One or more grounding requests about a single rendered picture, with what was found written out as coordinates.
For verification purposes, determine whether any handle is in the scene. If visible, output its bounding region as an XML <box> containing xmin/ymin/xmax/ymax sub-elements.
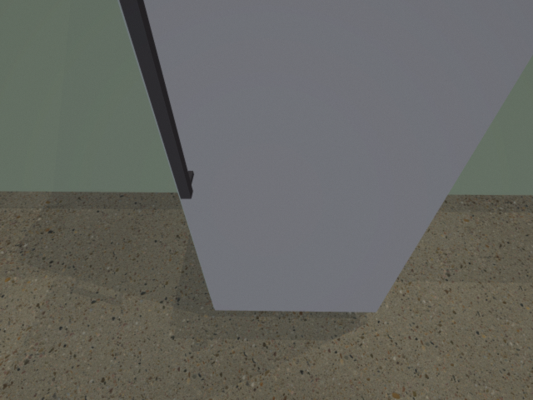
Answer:
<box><xmin>119</xmin><ymin>0</ymin><xmax>194</xmax><ymax>199</ymax></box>

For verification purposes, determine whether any fridge door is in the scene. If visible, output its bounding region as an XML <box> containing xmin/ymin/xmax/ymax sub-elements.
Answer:
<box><xmin>119</xmin><ymin>0</ymin><xmax>533</xmax><ymax>313</ymax></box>

